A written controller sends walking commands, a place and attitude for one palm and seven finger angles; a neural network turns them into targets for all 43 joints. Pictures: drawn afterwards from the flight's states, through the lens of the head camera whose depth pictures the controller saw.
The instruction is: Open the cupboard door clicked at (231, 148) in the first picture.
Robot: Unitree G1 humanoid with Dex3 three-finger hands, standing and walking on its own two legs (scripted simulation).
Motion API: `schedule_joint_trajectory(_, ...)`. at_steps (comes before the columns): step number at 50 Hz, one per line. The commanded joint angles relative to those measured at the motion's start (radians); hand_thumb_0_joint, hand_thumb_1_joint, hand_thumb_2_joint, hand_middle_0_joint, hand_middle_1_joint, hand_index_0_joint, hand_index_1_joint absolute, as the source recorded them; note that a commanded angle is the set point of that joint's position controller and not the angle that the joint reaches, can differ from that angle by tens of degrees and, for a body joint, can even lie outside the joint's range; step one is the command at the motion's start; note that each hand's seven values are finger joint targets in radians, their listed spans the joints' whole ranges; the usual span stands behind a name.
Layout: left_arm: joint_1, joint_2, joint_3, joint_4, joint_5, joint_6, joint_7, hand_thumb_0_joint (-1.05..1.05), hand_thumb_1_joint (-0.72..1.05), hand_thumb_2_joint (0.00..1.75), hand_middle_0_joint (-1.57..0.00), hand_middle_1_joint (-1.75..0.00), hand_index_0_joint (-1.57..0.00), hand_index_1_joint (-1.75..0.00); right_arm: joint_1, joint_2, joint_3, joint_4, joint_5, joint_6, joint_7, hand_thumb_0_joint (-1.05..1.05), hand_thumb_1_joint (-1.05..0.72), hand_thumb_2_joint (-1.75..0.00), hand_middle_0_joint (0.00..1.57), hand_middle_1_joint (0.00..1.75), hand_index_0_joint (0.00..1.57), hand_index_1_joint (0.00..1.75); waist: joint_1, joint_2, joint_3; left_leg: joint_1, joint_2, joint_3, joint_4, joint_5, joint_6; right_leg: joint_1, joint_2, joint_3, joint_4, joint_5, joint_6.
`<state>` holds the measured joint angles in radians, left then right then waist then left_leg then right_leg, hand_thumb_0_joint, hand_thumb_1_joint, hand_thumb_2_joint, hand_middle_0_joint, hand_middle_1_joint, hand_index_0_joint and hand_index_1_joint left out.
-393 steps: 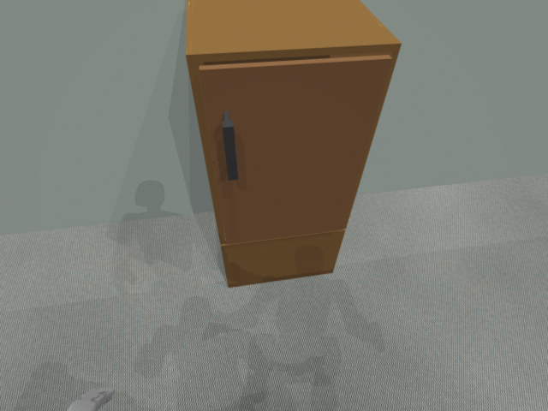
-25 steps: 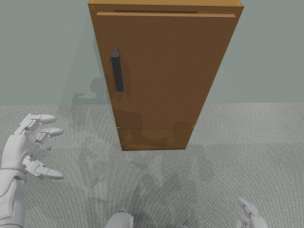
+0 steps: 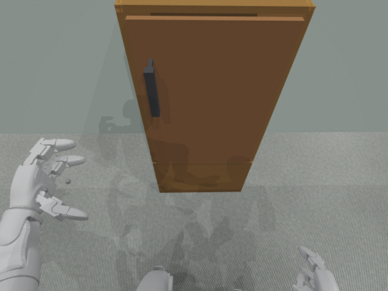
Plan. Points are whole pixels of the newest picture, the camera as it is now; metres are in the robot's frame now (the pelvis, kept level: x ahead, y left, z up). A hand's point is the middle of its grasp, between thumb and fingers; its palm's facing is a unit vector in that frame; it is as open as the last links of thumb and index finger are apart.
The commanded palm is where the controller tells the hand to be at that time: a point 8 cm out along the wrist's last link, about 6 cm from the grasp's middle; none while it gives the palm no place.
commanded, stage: move the hooked fingers beside the handle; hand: left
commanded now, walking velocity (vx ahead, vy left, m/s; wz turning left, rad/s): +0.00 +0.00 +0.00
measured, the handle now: (153, 88) +0.59 +0.15 +0.05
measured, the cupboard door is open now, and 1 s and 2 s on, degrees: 0 0 0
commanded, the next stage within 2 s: none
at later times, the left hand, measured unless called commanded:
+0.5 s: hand (92, 148) +0.38 +0.24 +0.06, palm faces +0.08 -1.00 -0.02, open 14.0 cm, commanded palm +0.36 +0.29 +0.06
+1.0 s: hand (112, 119) +0.47 +0.23 +0.06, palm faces +0.05 -1.00 +0.00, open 14.0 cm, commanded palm +0.45 +0.27 +0.06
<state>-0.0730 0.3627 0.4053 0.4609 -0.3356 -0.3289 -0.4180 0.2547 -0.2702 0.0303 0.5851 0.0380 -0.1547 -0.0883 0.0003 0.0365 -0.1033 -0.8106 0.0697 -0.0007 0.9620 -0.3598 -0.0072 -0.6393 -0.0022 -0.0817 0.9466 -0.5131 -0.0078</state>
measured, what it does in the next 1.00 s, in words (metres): stands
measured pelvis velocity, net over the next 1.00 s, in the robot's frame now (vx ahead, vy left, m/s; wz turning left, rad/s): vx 0.00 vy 0.01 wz -0.04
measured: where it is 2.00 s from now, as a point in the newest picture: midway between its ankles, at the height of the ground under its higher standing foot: outside the picture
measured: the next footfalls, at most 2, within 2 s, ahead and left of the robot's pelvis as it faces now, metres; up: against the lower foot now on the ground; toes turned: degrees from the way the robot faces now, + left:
none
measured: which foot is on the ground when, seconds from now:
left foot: down 0.00-1.00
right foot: down 0.00-1.00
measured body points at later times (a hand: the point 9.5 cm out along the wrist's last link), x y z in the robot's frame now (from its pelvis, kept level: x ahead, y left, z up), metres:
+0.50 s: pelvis +0.00 +0.00 +0.00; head +0.07 +0.01 +0.44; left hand +0.37 +0.30 +0.07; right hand +0.09 -0.26 -0.11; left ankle +0.06 +0.12 -0.68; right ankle -0.03 -0.12 -0.68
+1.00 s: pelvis +0.00 +0.01 -0.02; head +0.10 +0.03 +0.42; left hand +0.46 +0.28 +0.06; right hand +0.03 -0.26 -0.13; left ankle +0.06 +0.12 -0.68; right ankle -0.03 -0.12 -0.68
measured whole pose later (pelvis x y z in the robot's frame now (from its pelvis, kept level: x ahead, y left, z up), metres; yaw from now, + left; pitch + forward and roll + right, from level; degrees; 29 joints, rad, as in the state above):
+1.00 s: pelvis +0.00 +0.01 -0.02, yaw -2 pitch +19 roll -3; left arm -0.72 0.47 0.41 1.04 -0.16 -0.39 -0.28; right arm 0.35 -0.26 0.01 0.66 0.01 0.01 -0.04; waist -0.10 0.02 -0.12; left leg -0.99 0.09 0.01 1.05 -0.39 0.00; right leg -0.82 0.01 -0.06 1.03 -0.53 0.00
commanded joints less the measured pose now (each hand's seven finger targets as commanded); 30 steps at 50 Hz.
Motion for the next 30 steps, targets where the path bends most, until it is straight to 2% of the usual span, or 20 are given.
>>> schedule_joint_trajectory(1,-0.373,0.213,0.016,-0.165,0.001,-0.072,0.011,0.00,-0.50,0.30,-0.30,-1.20,-0.30,-1.20,0.010,-0.141,-0.065,-0.099,-0.001,-0.045,-0.019,0.00,-0.90,-0.90,0.20,0.30,0.20,0.30,-0.049,0.044,-0.231,0.320,-0.049,-0.027,-0.112,0.097,0.038,-0.085,0.040,0.040,-0.157,0.194,0.000)
schedule_joint_trajectory(3,-0.400,0.259,0.044,-0.153,0.013,-0.071,0.021,0.00,-0.50,0.30,-0.30,-1.20,-0.30,-1.20,0.017,-0.145,-0.065,-0.094,-0.003,-0.042,-0.020,0.00,-0.90,-0.90,0.20,0.30,0.20,0.30,-0.039,0.048,-0.275,0.328,-0.048,-0.026,-0.106,0.123,0.038,-0.061,0.037,0.046,-0.149,0.216,-0.004)
schedule_joint_trajectory(6,-0.400,0.236,0.019,-0.170,0.035,-0.070,0.049,0.00,-0.50,0.30,-0.30,-1.20,-0.30,-1.20,0.019,-0.135,-0.067,-0.098,-0.005,-0.036,-0.013,0.00,-0.90,-0.90,0.20,0.30,0.20,0.30,-0.029,0.079,-0.317,0.368,-0.048,-0.025,-0.114,0.162,0.036,-0.050,0.036,0.039,-0.143,0.250,-0.004)
schedule_joint_trajectory(7,-0.388,0.260,0.039,-0.153,0.041,-0.067,0.060,0.00,-0.50,0.30,-0.30,-1.20,-0.30,-1.20,0.028,-0.140,-0.068,-0.094,-0.009,-0.032,-0.011,0.00,-0.90,-0.90,0.20,0.30,0.20,0.30,-0.019,0.082,-0.331,0.368,-0.045,-0.031,-0.111,0.178,0.034,-0.040,0.039,0.035,-0.134,0.258,-0.010)
schedule_joint_trajectory(8,-0.400,0.252,0.034,-0.150,0.045,-0.063,0.071,0.00,-0.50,0.30,-0.30,-1.20,-0.30,-1.20,0.025,-0.135,-0.066,-0.098,-0.007,-0.027,-0.006,0.00,-0.90,-0.90,0.20,0.30,0.20,0.30,-0.024,0.082,-0.323,0.365,-0.046,-0.027,-0.114,0.178,0.034,-0.046,0.039,0.036,-0.138,0.265,-0.006)
schedule_joint_trajectory(10,-0.382,0.275,0.070,-0.108,0.045,-0.053,0.095,0.00,-0.50,0.30,-0.30,-1.20,-0.30,-1.20,0.030,-0.136,-0.068,-0.096,-0.006,-0.013,-0.003,0.00,-0.90,-0.90,0.20,0.30,0.20,0.30,-0.019,0.048,-0.300,0.335,-0.045,-0.020,-0.121,0.164,0.032,-0.034,0.040,0.035,-0.146,0.260,-0.001)
schedule_joint_trajectory(11,-0.411,0.261,0.055,-0.083,0.046,-0.047,0.102,0.00,-0.50,0.30,-0.30,-1.20,-0.30,-1.20,0.031,-0.135,-0.065,-0.093,-0.005,-0.006,-0.002,0.00,-0.90,-0.90,0.20,0.30,0.20,0.30,-0.028,0.036,-0.278,0.316,-0.047,-0.016,-0.123,0.152,0.033,-0.033,0.039,0.037,-0.152,0.259,0.002)
schedule_joint_trajectory(12,-0.414,0.290,0.088,-0.043,0.045,-0.041,0.109,0.00,-0.50,0.30,-0.30,-1.20,-0.30,-1.20,0.040,-0.139,-0.066,-0.089,-0.008,0.001,-0.002,0.00,-0.90,-0.90,0.20,0.30,0.20,0.30,-0.024,-0.003,-0.265,0.287,-0.047,-0.015,-0.117,0.145,0.036,-0.023,0.042,0.041,-0.153,0.256,0.002)
schedule_joint_trajectory(13,-0.453,0.293,0.080,-0.024,0.051,-0.039,0.110,0.00,-0.50,0.30,-0.30,-1.20,-0.30,-1.20,0.038,-0.140,-0.063,-0.090,-0.005,0.007,-0.002,0.00,-0.90,-0.90,0.20,0.30,0.20,0.30,-0.033,0.008,-0.250,0.273,-0.047,-0.012,-0.121,0.131,0.035,-0.031,0.039,0.044,-0.155,0.247,0.005)
schedule_joint_trajectory(14,-0.459,0.306,0.093,-0.006,0.056,-0.039,0.113,0.00,-0.50,0.30,-0.30,-1.20,-0.30,-1.20,0.047,-0.141,-0.065,-0.089,-0.007,0.015,-0.001,0.00,-0.90,-0.90,0.20,0.30,0.20,0.30,-0.029,0.005,-0.255,0.271,-0.047,-0.011,-0.122,0.139,0.035,-0.022,0.039,0.045,-0.155,0.257,0.004)
schedule_joint_trajectory(15,-0.461,0.282,0.073,-0.001,0.060,-0.043,0.111,0.00,-0.50,0.30,-0.30,-1.20,-0.30,-1.20,0.052,-0.138,-0.067,-0.091,-0.006,0.018,0.002,0.00,-0.90,-0.90,0.20,0.30,0.20,0.30,-0.032,0.019,-0.264,0.283,-0.049,-0.006,-0.119,0.155,0.035,-0.022,0.040,0.044,-0.153,0.276,0.004)
schedule_joint_trajectory(17,-0.486,0.278,0.058,-0.009,0.068,-0.060,0.105,0.00,-0.50,0.30,-0.30,-1.20,-0.30,-1.20,0.063,-0.140,-0.072,-0.090,-0.008,0.026,0.006,0.00,-0.90,-0.90,0.20,0.30,0.20,0.30,-0.035,0.035,-0.297,0.302,-0.047,-0.006,-0.107,0.184,0.037,-0.018,0.043,0.047,-0.142,0.302,-0.002)
schedule_joint_trajectory(18,-0.496,0.271,0.049,-0.029,0.072,-0.073,0.102,0.00,-0.50,0.30,-0.30,-1.20,-0.30,-1.20,0.066,-0.138,-0.074,-0.090,-0.009,0.027,0.009,0.00,-0.90,-0.90,0.20,0.30,0.20,0.30,-0.034,0.071,-0.326,0.321,-0.047,-0.003,-0.104,0.197,0.036,-0.023,0.042,0.047,-0.137,0.313,-0.001)
schedule_joint_trajectory(20,-0.546,0.253,0.025,-0.019,0.074,-0.094,0.096,0.00,-0.50,0.30,-0.30,-1.20,-0.30,-1.20,0.078,-0.140,-0.078,-0.074,-0.010,0.032,0.010,0.00,-0.90,-0.90,0.20,0.30,0.20,0.30,-0.054,0.059,-0.334,0.338,-0.043,-0.008,-0.093,0.205,0.037,-0.048,0.047,0.045,-0.133,0.317,-0.001)
schedule_joint_trajectory(23,-0.626,0.248,0.013,0.065,0.072,-0.101,0.087,0.00,-0.50,0.30,-0.30,-1.20,-0.30,-1.20,0.091,-0.146,-0.078,-0.051,-0.007,0.042,0.008,0.00,-0.90,-0.90,0.20,0.30,0.20,0.30,-0.078,0.025,-0.291,0.300,-0.041,-0.015,-0.084,0.163,0.039,-0.087,0.049,0.045,-0.135,0.279,0.001)
schedule_joint_trajectory(25,-0.676,0.266,0.020,0.100,0.078,-0.103,0.089,0.00,-0.50,0.30,-0.30,-1.20,-0.30,-1.20,0.098,-0.150,-0.080,-0.041,-0.007,0.048,0.006,0.00,-0.90,-0.90,0.20,0.30,0.20,0.30,-0.078,0.044,-0.291,0.298,-0.040,-0.022,-0.086,0.137,0.036,-0.107,0.045,0.045,-0.134,0.243,-0.001)
schedule_joint_trajectory(26,-0.709,0.253,0.002,0.106,0.084,-0.103,0.091,0.00,-0.50,0.30,-0.30,-1.20,-0.30,-1.20,0.099,-0.149,-0.078,-0.039,-0.008,0.051,0.006,0.00,-0.90,-0.90,0.20,0.30,0.20,0.30,-0.082,0.047,-0.295,0.303,-0.041,-0.025,-0.087,0.131,0.037,-0.114,0.044,0.043,-0.133,0.234,-0.001)
schedule_joint_trajectory(27,-0.718,0.282,0.027,0.109,0.090,-0.105,0.098,0.00,-0.50,0.30,-0.30,-1.20,-0.30,-1.20,0.107,-0.153,-0.082,-0.036,-0.011,0.054,0.006,0.00,-0.90,-0.90,0.20,0.30,0.20,0.30,-0.071,0.051,-0.318,0.306,-0.040,-0.026,-0.078,0.144,0.038,-0.105,0.045,0.044,-0.124,0.241,-0.006)
schedule_joint_trajectory(30,-0.758,0.297,0.033,0.120,0.111,-0.111,0.122,0.00,-0.50,0.30,-0.30,-1.20,-0.30,-1.20,0.118,-0.150,-0.081,-0.033,-0.015,0.066,0.010,0.00,-0.90,-0.90,0.20,0.30,0.20,0.30,-0.070,0.085,-0.365,0.345,-0.038,-0.030,-0.074,0.184,0.034,-0.117,0.044,0.043,-0.115,0.265,-0.006)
